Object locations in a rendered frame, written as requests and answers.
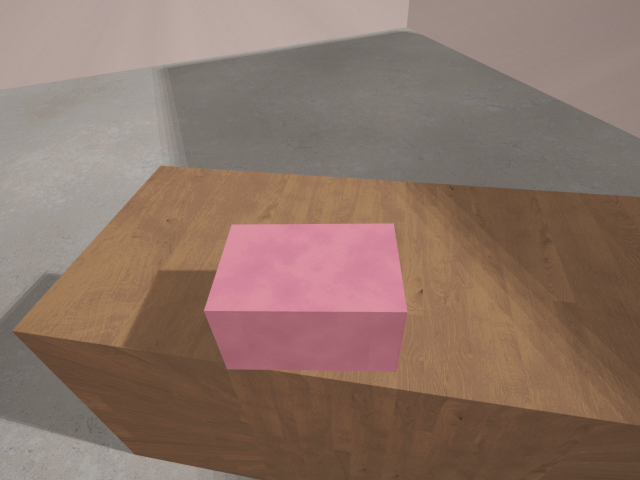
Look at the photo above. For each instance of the pedestal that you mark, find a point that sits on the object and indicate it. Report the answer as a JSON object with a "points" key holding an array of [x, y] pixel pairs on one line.
{"points": [[520, 358]]}

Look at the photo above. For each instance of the carton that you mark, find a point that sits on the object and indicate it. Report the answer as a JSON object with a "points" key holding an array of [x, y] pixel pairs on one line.
{"points": [[318, 297]]}

